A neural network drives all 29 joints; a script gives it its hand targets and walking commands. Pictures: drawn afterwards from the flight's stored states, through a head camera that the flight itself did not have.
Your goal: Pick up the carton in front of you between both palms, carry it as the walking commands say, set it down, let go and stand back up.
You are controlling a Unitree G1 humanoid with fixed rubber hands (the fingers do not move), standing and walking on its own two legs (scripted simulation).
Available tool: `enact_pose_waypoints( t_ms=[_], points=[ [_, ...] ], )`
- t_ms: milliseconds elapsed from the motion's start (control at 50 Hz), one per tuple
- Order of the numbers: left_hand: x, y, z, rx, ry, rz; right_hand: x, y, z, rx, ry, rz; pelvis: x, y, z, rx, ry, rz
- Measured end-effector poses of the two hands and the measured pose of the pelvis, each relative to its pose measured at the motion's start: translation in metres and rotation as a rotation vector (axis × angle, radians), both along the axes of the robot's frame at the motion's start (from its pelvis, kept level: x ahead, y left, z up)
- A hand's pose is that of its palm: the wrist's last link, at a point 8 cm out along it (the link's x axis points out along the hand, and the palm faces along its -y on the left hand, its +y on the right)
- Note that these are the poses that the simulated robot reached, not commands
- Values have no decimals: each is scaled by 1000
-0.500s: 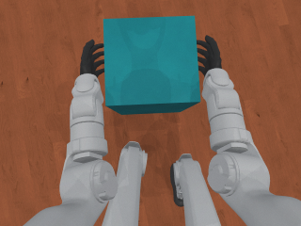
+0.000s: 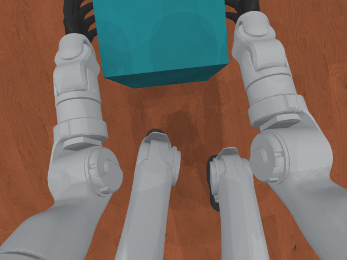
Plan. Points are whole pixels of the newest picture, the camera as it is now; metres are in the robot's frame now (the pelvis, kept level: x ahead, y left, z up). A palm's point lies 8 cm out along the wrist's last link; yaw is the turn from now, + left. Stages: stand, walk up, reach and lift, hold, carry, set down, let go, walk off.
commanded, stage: set down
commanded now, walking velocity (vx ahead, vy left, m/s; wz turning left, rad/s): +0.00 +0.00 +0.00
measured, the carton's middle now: (163, 33) +0.52 +0.15 -0.22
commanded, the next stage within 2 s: none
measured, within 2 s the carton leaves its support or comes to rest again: rests again in 1.44 s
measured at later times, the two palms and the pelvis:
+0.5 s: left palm (96, 41) +0.48 +0.29 -0.23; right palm (229, 22) +0.57 +0.01 -0.24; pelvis +0.00 +0.00 -0.06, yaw -1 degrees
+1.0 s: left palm (100, 49) +0.47 +0.29 -0.25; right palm (231, 26) +0.57 +0.00 -0.25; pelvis -0.01 -0.01 -0.07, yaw +0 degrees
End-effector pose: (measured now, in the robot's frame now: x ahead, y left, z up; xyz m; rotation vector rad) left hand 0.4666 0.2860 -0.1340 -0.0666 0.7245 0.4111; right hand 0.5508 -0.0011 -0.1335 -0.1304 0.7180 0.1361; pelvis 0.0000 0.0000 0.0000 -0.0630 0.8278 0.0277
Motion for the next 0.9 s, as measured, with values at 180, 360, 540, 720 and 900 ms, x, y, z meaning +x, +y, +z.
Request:
enact_pose_waypoints(
  t_ms=[180, 360, 540, 720, 900],
  points=[
    [7, 9, -57, 3, 17, 16, 14, 11, -58, -13, 11, 36, -2, 1, -34, 2, -15, -7],
    [9, 9, -92, 1, 52, 6, 19, 10, -97, -23, 40, 60, 2, 6, -53, 19, -68, -41],
    [12, 7, -98, -2, 52, -4, 24, 7, -105, -20, 37, 75, 2, 3, -64, 39, -73, -60],
    [3, 0, -113, -14, 78, -22, 18, 0, -116, -31, 55, 88, -3, -3, -68, 57, -87, -72],
    [2, 2, -115, -26, 71, -31, 19, 0, -117, -22, 49, 115, -7, -7, -72, 66, -114, -72]
  ],
)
